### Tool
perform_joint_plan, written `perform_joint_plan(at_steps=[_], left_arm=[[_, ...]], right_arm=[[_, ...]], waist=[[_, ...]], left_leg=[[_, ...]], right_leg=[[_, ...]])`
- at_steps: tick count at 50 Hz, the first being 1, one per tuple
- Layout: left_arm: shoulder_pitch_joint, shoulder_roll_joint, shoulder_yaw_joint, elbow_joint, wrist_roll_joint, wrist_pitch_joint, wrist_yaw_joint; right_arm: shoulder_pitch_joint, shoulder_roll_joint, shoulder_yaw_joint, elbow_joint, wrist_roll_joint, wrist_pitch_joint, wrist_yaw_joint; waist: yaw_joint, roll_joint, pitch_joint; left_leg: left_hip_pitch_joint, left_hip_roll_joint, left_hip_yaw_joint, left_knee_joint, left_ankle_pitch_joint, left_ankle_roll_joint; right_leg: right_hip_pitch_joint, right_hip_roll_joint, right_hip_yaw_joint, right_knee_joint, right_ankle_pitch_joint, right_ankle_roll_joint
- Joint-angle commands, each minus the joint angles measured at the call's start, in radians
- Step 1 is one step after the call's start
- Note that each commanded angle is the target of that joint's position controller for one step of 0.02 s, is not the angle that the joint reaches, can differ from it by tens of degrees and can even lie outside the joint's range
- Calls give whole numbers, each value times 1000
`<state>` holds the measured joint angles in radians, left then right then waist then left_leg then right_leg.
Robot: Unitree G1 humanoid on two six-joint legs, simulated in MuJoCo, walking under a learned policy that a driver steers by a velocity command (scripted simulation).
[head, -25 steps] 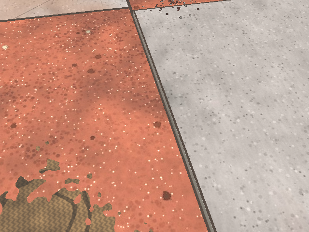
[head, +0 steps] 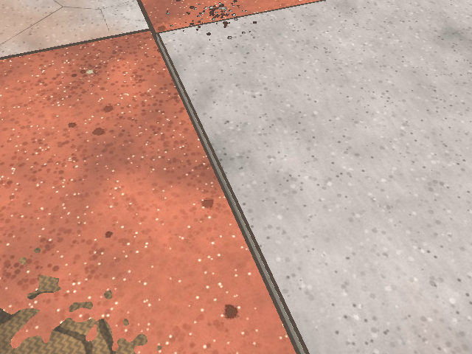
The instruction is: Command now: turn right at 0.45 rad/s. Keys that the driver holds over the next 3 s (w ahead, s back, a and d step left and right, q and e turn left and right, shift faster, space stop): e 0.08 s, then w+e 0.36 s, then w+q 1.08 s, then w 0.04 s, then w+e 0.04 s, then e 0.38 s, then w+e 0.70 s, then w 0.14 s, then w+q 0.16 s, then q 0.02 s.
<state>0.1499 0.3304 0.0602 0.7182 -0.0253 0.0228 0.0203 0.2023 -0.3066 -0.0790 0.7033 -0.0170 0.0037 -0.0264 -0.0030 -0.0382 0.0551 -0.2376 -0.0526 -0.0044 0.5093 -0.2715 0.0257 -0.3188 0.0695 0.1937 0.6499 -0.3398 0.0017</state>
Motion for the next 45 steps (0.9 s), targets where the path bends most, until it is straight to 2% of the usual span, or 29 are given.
perform_joint_plan(at_steps=[1, 2, 3, 5, 9, 11, 12, 13, 14, 15, 16, 17, 18, 19, 21, 25, 28, 31, 34, 36, 37, 38, 39, 40, 41, 42, 43, 44, 45], left_arm=[[3, 142, 48, -86, 4, -1, -5], [16, 149, 57, -78, -1, 6, -9], [26, 120, 50, -72, -4, 16, -11], [-16, 73, 29, -89, -2, 22, -18], [-58, 67, 12, -134, -6, 11, -49], [-3, 88, 21, -121, -4, 2, -53], [60, 89, 25, -94, -2, -1, -52], [150, 108, 38, -55, -4, -4, -45], [268, 153, 60, -26, -12, -8, -36], [322, 309, 89, -52, 3, -26, -31], [304, 246, 70, -68, 22, -60, -42], [253, 184, 50, -70, 23, -79, -43], [215, 140, 36, -77, 15, -88, -42], [184, 125, 29, -84, 12, -86, -36], [180, 122, 24, -92, 22, -83, -21], [217, 118, 22, -66, 23, -82, 1], [266, 125, 21, -32, 22, -85, 2], [290, 132, 22, -1, 17, -88, -3], [277, 140, 28, 14, 15, -82, 0], [267, 161, 35, 12, 21, -72, 9], [250, 163, 34, 8, 24, -61, 15], [250, 152, 27, -3, 30, -62, 20], [335, 57, -1, -41, 57, -77, 13], [353, 42, -18, -27, 39, -104, -3], [227, 104, -3, -59, 0, -130, -21], [130, 108, -8, -94, -13, -150, -27], [84, 94, -11, -108, 4, -162, -25], [84, 90, -6, -111, 23, -161, -21], [105, 78, -8, -115, 28, -153, -22]], right_arm=[[6, -133, -29, -82, -8, -17, -11], [-26, -122, -23, -91, -3, -20, -17], [-64, -127, -24, -92, 8, -20, -18], [-45, -157, -33, -79, 12, -12, -19], [-16, -191, -44, -67, 26, -5, -6], [-15, -203, -47, -58, 41, -13, 10], [-27, -192, -43, -55, 50, -16, 16], [-16, -153, -32, -48, 47, -23, 21], [-34, -86, -11, -56, 26, -32, 29], [-118, -24, 11, -153, -1, -49, 31], [-172, -88, -4, -165, 34, -74, 33], [-161, -123, -14, -161, 60, -88, 42], [-129, -139, -20, -135, 48, -98, 45], [-125, -139, -23, -122, 22, -105, 42], [-126, -122, -23, -113, 6, -112, 48], [-165, -52, 5, -92, 16, -104, 61], [-253, -31, 20, -111, 34, -100, 75], [-299, -39, 24, -128, 45, -103, 89], [-274, -55, 21, -129, 41, -105, 103], [-172, -96, 0, -105, 34, -98, 98], [-45, -123, -18, -72, 33, -93, 91], [96, -149, -32, -44, 36, -87, 80], [226, -254, -56, -33, 28, -82, 70], [266, -210, -46, -9, 40, -83, 74], [207, -164, -36, -17, 37, -78, 64], [146, -144, -28, -33, 32, -74, 55], [93, -127, -18, -43, 26, -74, 52], [65, -108, -9, -53, 15, -77, 49], [49, -102, -5, -61, 9, -74, 46]], waist=[[-13, 216, -99], [8, 134, -90], [23, 102, -66], [-15, 127, -60], [-54, 186, -73], [-24, 169, -75], [11, 156, -79], [40, 119, -95], [87, -10, -114], [94, -276, -99], [124, -129, -86], [81, -109, -8], [55, -80, 30], [42, -63, 35], [29, -71, 16], [54, -65, -2], [98, -74, 32], [109, -66, 71], [77, -69, 47], [21, -90, -58], [-50, -80, -141], [-116, -49, -224], [-85, 196, -379], [-94, 274, -491], [-122, 178, -335], [-110, 99, -205], [-67, 11, -111], [-30, 12, -70], [-1, 55, -57]], left_leg=[[165, 471, -426, -191, 506, 293], [137, 452, -364, -179, 510, 280], [123, 397, -273, -178, 464, 235], [147, 333, -168, -206, 358, 203], [97, 307, -88, -270, -31, 183], [57, 322, -67, -249, -103, 168], [10, 311, -34, -202, -133, 146], [-65, 277, 17, -102, -163, 113], [-211, 212, 116, 165, -181, 43], [-593, 41, 124, 531, -377, -46], [-677, 57, -63, 656, -361, -36], [-701, 99, -81, 654, -254, -14], [-673, 127, -73, 620, -152, -8], [-645, 136, -68, 567, -71, -16], [-551, 120, -49, 482, 60, -43], [-453, 91, 2, 238, 256, -83], [-396, 87, 28, 118, 345, -74], [-403, 87, 30, 47, 349, -30], [-386, 66, 43, 21, 263, 29], [-241, 1, 83, 36, 185, 70], [-78, -39, 110, 8, 202, 98], [193, 0, 38, 14, 258, 128], [590, 273, -426, 21, 238, 283], [732, 406, -838, -170, 24, 401], [632, 367, -741, -214, -140, 344], [470, 332, -611, -238, -146, 305], [300, 293, -535, -271, -72, 285], [189, 255, -481, -300, 17, 279], [121, 235, -465, -327, 61, 289]], right_leg=[[-240, -38, -79, 448, -306, 39], [-241, -67, -71, 531, -279, 51], [-245, -91, -83, 493, -222, 61], [-251, -114, -145, 391, -119, 78], [-94, -114, -232, 122, -93, 42], [14, -88, -278, -21, -27, 3], [108, -63, -307, -109, 30, -16], [239, -32, -309, -150, 23, -38], [398, -113, -148, -214, -5, -87], [500, -394, 455, -358, -181, -286], [443, -459, 592, -463, -299, -375], [399, -437, 513, -478, -315, -346], [362, -386, 409, -466, -246, -303], [343, -347, 330, -458, -124, -272], [304, -283, 214, -466, 91, -241], [283, -226, 25, -456, 339, -198], [249, -235, -27, -478, 344, -185], [294, -278, -43, -493, 350, -186], [397, -312, -83, -423, 594, -165], [452, -299, -126, -268, 999, -143], [436, -268, -169, -98, 1152, -122], [265, -242, -193, 116, 1069, -90], [-110, -103, -217, 536, 466, -15], [-334, 30, -99, 783, -195, 21], [-461, -39, -40, 855, -140, 8], [-483, -89, -64, 818, -66, -8], [-457, -122, -82, 733, -16, -14], [-404, -145, -87, 691, 12, -10], [-382, -149, -97, 721, 10, -3]])
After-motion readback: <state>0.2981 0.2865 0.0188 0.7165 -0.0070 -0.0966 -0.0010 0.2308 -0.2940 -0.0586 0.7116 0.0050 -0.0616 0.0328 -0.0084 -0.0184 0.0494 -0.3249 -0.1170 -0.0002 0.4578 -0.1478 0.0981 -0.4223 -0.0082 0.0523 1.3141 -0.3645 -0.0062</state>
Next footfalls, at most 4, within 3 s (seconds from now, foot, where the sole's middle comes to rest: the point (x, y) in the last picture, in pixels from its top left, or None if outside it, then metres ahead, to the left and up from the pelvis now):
0.28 right None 0.02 -0.15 -0.77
0.76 left None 0.41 -0.05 -0.77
1.18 right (348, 282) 0.66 -0.31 -0.73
1.68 left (227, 254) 0.78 0.05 -0.77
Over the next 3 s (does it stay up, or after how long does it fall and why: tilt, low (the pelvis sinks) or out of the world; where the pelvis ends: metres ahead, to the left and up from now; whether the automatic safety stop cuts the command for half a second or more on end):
stays up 1.23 -0.10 0.06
